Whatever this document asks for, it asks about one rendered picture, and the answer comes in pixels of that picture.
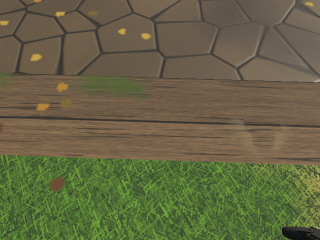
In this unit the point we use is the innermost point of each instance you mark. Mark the right robot hand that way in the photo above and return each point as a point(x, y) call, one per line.
point(301, 233)

